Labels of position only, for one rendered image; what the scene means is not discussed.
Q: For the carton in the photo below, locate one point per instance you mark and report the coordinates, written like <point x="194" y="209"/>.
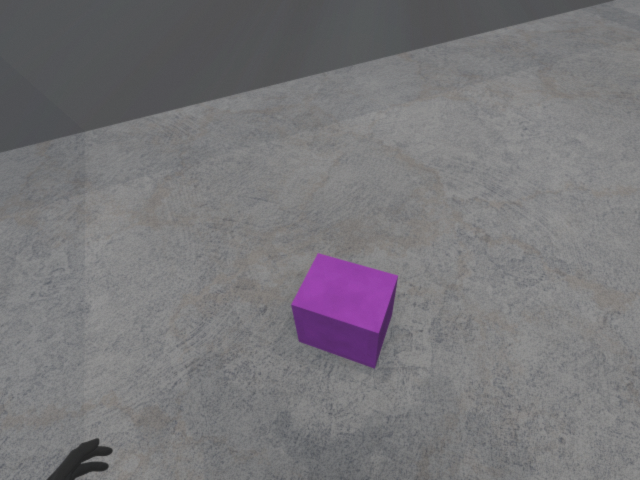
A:
<point x="345" y="308"/>

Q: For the robot left hand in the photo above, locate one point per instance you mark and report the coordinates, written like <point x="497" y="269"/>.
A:
<point x="72" y="468"/>

